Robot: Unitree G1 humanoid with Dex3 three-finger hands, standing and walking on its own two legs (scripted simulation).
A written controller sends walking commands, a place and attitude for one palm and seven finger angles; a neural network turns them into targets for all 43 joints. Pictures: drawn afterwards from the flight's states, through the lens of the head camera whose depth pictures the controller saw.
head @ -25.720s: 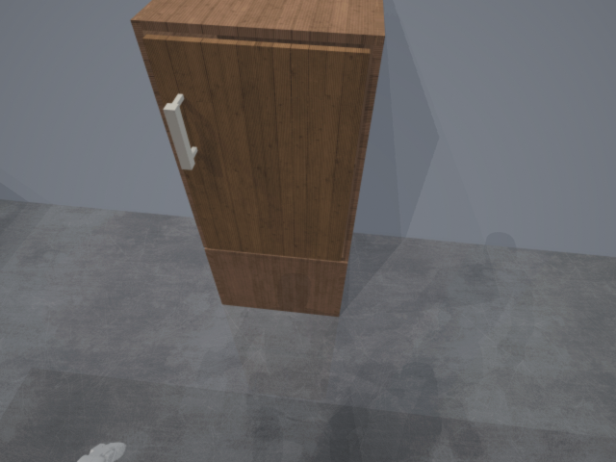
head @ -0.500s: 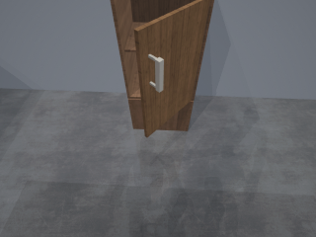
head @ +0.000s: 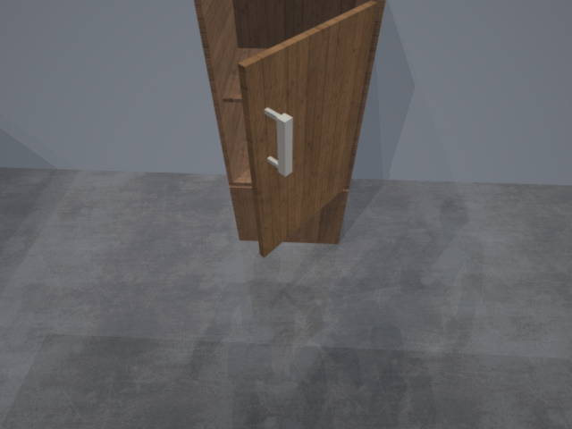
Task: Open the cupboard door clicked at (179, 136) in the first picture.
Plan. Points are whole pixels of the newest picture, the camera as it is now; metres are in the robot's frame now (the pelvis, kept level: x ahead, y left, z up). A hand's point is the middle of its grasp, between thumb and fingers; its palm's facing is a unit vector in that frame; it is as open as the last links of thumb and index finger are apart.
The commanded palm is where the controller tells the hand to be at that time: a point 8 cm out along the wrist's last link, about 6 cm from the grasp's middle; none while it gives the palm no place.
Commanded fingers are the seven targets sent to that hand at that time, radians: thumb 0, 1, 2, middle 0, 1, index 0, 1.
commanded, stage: walk to a spot facing it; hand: left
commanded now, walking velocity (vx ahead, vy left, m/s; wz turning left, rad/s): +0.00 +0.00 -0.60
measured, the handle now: (277, 142) +0.64 +0.06 +0.02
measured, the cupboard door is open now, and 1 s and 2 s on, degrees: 49 49 49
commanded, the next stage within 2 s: none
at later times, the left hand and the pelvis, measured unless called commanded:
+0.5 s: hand out of the picture +0.07 +0.17 -0.17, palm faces -0.18 -0.94 -0.28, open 7.3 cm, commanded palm none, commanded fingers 0.00 0.90 0.90 -0.20 -0.30 -0.20 -0.30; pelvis -0.02 -0.02 -0.01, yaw -15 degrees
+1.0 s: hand (208, 403) +0.19 +0.15 -0.17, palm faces -0.48 -0.83 -0.26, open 7.4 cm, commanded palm none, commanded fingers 0.00 0.90 0.90 -0.20 -0.30 -0.20 -0.30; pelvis -0.02 +0.00 -0.02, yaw -32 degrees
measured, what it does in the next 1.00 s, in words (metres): steps on the spot, turning right: left foot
